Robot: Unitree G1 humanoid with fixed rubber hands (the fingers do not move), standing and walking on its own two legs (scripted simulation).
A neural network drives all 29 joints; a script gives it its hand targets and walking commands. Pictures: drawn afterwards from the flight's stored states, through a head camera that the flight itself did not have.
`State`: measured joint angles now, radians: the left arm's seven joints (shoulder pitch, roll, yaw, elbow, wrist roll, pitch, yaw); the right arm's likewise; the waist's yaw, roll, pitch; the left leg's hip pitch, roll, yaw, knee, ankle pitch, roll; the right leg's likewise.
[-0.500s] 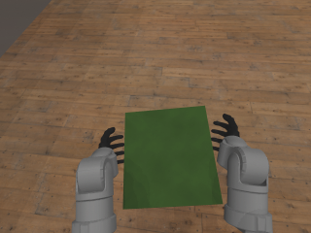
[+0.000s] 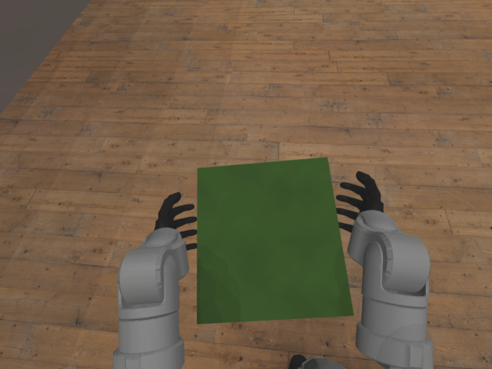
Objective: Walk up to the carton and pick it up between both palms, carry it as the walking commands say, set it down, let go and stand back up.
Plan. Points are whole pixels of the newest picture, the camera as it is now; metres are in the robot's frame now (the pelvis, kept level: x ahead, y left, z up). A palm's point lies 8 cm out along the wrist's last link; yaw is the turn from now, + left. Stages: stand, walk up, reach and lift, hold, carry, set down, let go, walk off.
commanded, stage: carry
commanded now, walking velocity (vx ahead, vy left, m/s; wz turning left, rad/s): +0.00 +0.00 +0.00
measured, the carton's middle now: (268, 243) +0.32 -0.02 -0.03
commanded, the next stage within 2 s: none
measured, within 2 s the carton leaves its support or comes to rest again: neither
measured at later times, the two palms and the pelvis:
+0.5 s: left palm (127, 122) +0.54 +0.23 +0.08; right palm (280, 100) +0.55 -0.06 +0.09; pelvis +0.25 +0.09 +0.00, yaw -2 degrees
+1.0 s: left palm (100, 86) +0.71 +0.33 +0.04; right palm (221, 59) +0.78 +0.05 +0.04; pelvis +0.45 +0.14 -0.02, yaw +14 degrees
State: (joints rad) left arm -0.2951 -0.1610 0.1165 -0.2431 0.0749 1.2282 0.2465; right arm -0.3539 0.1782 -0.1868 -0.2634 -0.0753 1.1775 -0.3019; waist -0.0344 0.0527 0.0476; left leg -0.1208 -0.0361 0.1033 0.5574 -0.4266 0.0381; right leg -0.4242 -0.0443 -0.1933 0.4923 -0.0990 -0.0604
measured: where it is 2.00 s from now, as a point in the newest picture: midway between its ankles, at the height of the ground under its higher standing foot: (197, 202)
